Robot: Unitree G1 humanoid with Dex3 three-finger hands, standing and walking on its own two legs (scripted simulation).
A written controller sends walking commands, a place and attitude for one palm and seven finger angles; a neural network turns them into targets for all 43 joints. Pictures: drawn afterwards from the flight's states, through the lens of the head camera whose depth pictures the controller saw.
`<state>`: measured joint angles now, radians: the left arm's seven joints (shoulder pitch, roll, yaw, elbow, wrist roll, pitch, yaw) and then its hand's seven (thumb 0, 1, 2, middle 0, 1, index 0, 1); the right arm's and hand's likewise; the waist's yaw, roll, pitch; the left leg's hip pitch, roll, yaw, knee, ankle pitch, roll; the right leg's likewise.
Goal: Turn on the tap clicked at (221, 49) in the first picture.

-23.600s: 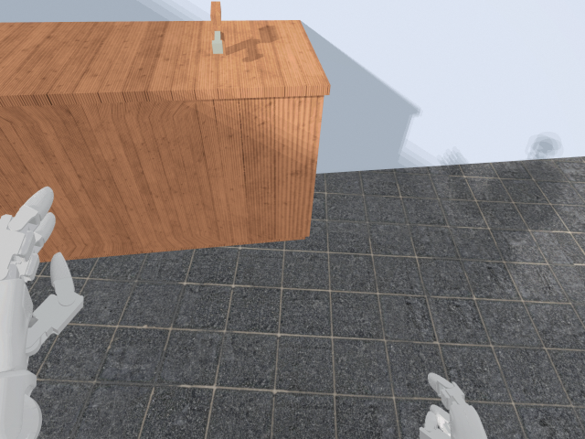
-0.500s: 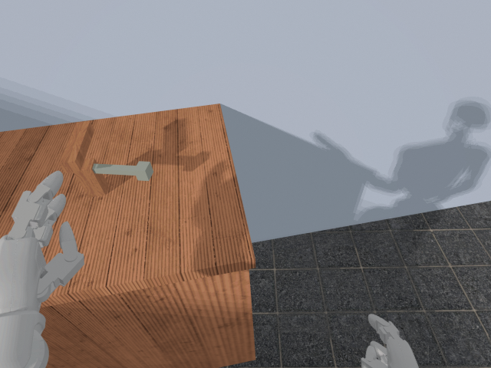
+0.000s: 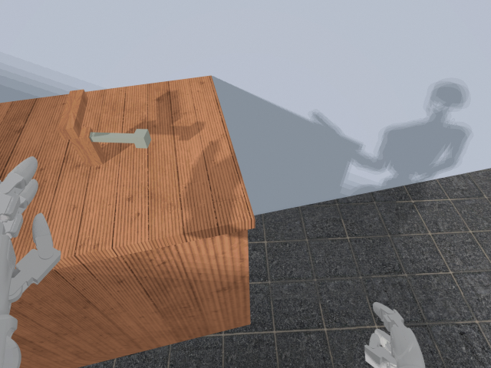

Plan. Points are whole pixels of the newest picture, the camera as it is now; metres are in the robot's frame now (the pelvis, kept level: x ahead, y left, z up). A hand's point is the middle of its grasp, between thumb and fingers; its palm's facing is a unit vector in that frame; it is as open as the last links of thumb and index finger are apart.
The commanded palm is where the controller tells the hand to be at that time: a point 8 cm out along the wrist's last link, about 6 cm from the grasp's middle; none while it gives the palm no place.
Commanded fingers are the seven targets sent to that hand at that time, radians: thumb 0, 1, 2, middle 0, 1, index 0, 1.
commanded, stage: step back with the hand held close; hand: left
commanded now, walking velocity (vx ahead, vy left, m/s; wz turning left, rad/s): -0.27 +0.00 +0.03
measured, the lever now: (141, 138) +0.51 +0.26 +0.09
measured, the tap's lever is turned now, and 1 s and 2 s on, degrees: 73 73 73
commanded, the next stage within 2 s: stop stepping back and stand still in 0.58 s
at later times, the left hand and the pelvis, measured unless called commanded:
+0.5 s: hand (5, 353) +0.11 +0.25 +0.16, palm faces +0.44 -0.79 -0.43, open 7.4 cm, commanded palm +0.07 +0.28 +0.18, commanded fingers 0.00 0.90 0.90 -0.20 -0.30 -0.20 -0.30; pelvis -0.08 -0.01 +0.00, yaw +2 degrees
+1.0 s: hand out of the picture -0.01 +0.21 +0.16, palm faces +0.42 -0.84 -0.34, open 7.4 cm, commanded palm -0.04 +0.24 +0.18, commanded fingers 0.00 0.90 0.90 -0.20 -0.30 -0.20 -0.30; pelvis -0.21 -0.03 +0.01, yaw -1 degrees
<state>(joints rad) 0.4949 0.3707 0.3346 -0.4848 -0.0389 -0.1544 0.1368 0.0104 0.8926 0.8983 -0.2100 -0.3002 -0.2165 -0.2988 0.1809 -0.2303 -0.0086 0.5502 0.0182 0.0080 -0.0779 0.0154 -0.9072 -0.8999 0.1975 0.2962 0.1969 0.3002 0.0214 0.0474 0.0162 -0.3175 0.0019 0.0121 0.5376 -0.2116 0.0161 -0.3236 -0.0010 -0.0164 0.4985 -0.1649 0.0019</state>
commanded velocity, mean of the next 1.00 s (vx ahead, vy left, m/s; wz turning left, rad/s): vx -0.13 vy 0.02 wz -0.02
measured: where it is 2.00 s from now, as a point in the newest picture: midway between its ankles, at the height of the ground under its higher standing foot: outside the picture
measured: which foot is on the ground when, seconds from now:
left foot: down 0.00-0.40, up 0.42-0.52, down 0.54-0.84, up 0.86-1.00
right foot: down 0.00-0.20, up 0.22-0.34, down 0.36-0.58, up 0.60-0.80, down 0.82-1.00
